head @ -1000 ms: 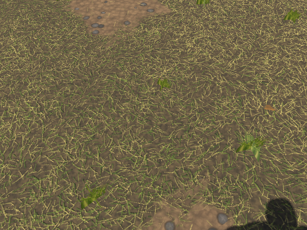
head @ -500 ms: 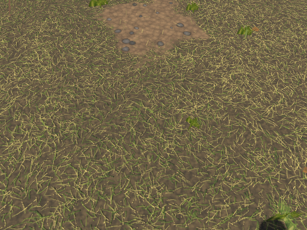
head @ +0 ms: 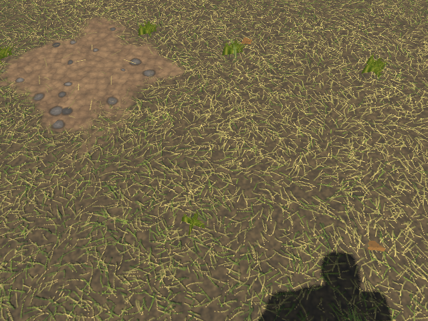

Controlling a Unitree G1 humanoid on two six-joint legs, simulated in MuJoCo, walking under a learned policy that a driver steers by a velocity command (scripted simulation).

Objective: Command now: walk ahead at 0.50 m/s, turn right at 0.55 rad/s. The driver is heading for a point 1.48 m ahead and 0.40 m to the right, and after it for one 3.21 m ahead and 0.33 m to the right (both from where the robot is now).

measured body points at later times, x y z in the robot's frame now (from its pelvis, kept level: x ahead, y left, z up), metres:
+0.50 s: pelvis +0.28 +0.04 +0.00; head +0.31 +0.05 +0.45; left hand +0.42 +0.30 -0.12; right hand +0.35 -0.25 -0.09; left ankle +0.35 +0.12 -0.73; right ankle +0.15 -0.04 -0.65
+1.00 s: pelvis +0.50 -0.10 +0.00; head +0.53 -0.13 +0.45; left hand +0.77 +0.03 -0.10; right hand +0.39 -0.33 -0.14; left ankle +0.45 +0.08 -0.63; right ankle +0.51 -0.18 -0.73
